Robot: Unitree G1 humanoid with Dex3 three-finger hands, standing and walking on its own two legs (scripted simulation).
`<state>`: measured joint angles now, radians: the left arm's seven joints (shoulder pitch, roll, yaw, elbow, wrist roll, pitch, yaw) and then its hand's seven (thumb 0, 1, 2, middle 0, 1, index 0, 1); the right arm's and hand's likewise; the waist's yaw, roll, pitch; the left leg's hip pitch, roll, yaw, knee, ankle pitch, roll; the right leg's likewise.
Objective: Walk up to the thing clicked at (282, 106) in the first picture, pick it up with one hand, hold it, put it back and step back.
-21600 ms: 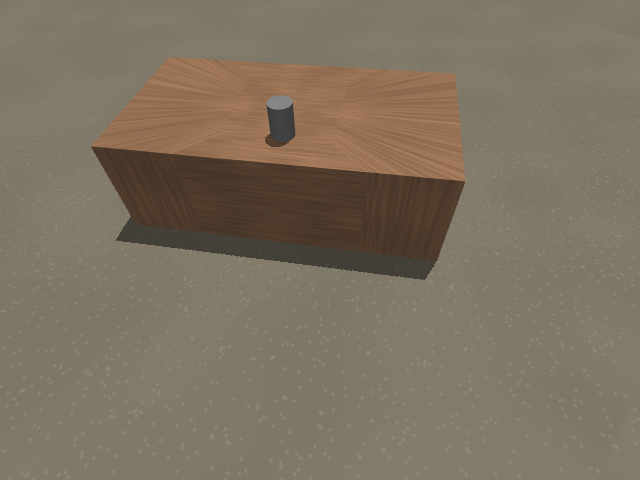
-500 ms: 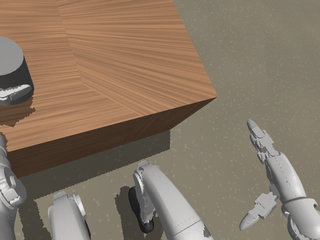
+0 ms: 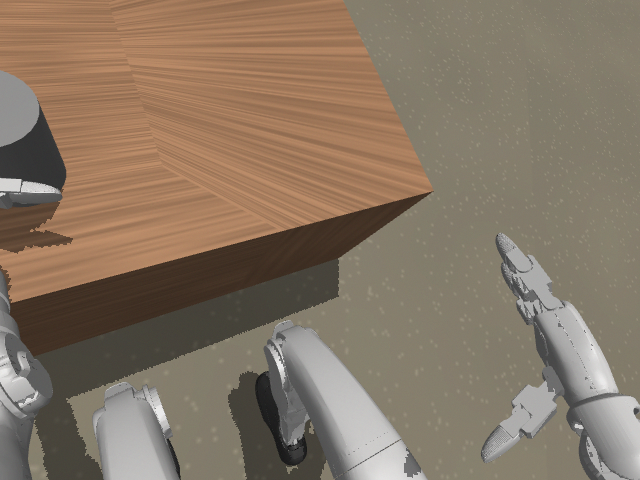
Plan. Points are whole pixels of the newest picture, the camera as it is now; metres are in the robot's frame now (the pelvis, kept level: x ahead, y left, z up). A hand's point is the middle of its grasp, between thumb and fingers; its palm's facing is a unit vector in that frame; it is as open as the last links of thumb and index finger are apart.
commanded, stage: withdraw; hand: left
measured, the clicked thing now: (5, 144) +0.56 +0.18 -0.06
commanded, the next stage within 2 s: rise in 0.26 s
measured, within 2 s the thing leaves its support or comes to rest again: neither
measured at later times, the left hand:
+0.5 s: hand out of the picture +0.55 +0.29 +0.08, palm faces +0.27 -0.95 -0.16, open 17.6 cm
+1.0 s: hand out of the picture +0.41 +0.29 +0.11, palm faces +0.24 -0.92 -0.31, open 17.6 cm
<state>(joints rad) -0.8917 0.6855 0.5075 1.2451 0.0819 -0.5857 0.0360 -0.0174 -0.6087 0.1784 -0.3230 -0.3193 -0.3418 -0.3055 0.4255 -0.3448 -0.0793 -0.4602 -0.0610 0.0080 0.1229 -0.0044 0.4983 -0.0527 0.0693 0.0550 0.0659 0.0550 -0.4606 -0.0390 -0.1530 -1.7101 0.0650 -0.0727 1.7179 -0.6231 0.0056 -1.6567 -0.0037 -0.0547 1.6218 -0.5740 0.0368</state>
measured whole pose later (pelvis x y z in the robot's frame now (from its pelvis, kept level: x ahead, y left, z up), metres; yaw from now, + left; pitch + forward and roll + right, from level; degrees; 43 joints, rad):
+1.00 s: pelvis +0.05 +0.01 +0.16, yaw +3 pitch +17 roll -3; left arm -0.39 0.44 0.26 0.88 0.03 -0.03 0.06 -0.01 -0.57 0.04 -0.05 -0.05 -0.05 -0.05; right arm 0.41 -0.24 0.05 0.00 0.04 0.16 0.01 0.01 -0.61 -0.74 0.18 0.26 0.18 0.26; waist -0.11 0.00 -0.15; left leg -0.87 0.06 0.00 1.05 -0.48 0.01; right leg -0.83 -0.01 -0.02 0.96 -0.42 0.04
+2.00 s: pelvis +0.04 -0.01 +0.17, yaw +4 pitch +8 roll +0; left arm 0.45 0.20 -0.01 0.12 -0.02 0.01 0.10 -0.01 -0.54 0.06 -0.06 -0.06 -0.06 -0.05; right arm 0.46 -0.20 0.00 0.06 0.04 0.11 -0.09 0.02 -0.90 -0.90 0.20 0.30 0.20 0.30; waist 0.01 -0.01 -0.11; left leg -0.65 0.03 0.02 0.94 -0.43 -0.01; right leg -0.66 -0.04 0.00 0.95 -0.43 0.02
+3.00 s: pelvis +0.05 -0.01 +0.17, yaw +5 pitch +8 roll -1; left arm 0.49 0.21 -0.01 0.05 -0.02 0.07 0.13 -0.01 -0.54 0.06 -0.06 -0.06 -0.06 -0.05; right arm 0.36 -0.22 0.01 0.31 0.04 0.05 -0.11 0.02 -0.90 -0.90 0.20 0.30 0.20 0.30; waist -0.01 0.01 -0.11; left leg -0.65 0.04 0.00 0.97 -0.46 -0.01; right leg -0.63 -0.03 -0.02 0.94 -0.45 0.02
